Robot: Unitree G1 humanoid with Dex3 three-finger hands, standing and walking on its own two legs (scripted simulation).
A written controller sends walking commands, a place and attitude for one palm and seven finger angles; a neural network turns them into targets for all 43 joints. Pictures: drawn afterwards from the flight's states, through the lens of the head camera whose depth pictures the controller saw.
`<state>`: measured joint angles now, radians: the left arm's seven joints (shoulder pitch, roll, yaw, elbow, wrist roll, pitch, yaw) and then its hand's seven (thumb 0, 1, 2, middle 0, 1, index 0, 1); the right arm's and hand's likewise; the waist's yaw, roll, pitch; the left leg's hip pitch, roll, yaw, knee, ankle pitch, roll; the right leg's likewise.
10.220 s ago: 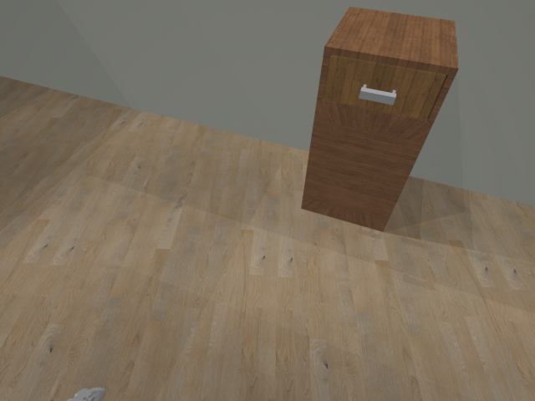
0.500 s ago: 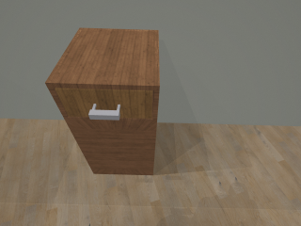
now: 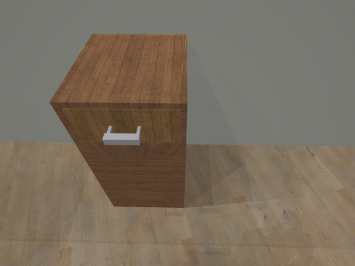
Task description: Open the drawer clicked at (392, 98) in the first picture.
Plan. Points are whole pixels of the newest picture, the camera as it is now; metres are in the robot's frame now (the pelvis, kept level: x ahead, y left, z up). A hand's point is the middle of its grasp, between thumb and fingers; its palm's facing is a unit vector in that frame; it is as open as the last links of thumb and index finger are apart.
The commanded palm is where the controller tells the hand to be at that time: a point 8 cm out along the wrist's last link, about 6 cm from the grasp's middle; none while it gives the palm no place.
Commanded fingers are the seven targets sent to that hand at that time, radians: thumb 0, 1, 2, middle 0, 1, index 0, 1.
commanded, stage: raise the hand with hooked fingers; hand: left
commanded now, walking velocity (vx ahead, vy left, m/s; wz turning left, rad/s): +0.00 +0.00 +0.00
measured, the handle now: (123, 133) +0.50 +0.23 -0.06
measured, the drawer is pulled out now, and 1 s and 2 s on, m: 0.00 0.00 0.00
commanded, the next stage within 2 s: move the hooked fingers above the handle in 1.82 s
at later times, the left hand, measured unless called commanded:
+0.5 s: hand (82, 255) +0.15 +0.23 -0.05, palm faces +0.07 -0.06 -1.00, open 9.5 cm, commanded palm +0.14 +0.23 +0.01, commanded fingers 0.00 0.20 0.60 -0.25 -0.75 -0.25 -0.75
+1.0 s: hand (73, 208) +0.22 +0.25 +0.02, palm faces +0.09 -0.09 -0.99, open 12.4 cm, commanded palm +0.19 +0.25 +0.08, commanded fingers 0.00 -0.38 0.35 -0.29 -1.12 -0.29 -1.12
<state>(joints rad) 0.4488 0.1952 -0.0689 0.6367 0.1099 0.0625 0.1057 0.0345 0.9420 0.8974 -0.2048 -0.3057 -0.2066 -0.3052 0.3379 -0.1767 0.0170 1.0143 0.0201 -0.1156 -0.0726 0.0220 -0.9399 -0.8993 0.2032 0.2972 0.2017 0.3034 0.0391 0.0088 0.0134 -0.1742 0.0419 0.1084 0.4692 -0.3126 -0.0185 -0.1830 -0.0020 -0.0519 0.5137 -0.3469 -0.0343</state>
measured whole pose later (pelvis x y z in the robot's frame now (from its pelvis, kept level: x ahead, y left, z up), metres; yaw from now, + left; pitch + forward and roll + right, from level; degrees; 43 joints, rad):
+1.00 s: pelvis -0.05 +0.02 -0.02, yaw +0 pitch +5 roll +1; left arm 0.13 0.36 -0.08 0.07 1.02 0.07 0.34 0.00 -0.16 0.45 -0.30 -0.98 -0.30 -0.98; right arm 0.17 -0.26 -0.04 0.64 -0.03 0.08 -0.02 0.01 -0.91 -0.90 0.20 0.30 0.20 0.30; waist 0.06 0.06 -0.06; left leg -0.43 0.01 0.07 0.68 -0.33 0.02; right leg -0.43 -0.03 -0.04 0.70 -0.36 -0.01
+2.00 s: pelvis -0.03 +0.01 +0.00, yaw +1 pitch +3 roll +1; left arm -0.10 0.44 -0.08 0.13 0.95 0.05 0.13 0.00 -0.49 0.30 -0.32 -1.20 -0.32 -1.20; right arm 0.13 -0.25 -0.01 0.65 0.01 0.11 -0.03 0.01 -0.91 -0.90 0.20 0.30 0.20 0.30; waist 0.07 0.08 -0.03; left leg -0.29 0.00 0.04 0.49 -0.26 0.01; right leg -0.28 -0.02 -0.06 0.53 -0.30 -0.02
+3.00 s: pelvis -0.03 +0.02 -0.02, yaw +0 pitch +13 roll +0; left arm -0.63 0.38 -0.10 0.85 1.07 -0.02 0.29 0.00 -0.49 0.30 -0.32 -1.20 -0.32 -1.20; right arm 0.29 -0.24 -0.06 0.70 0.00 0.11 -0.02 0.01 -0.91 -0.90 0.20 0.30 0.20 0.30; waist -0.04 0.05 -0.11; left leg -0.55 0.01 0.06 0.66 -0.33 0.02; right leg -0.54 -0.02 -0.04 0.66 -0.34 -0.01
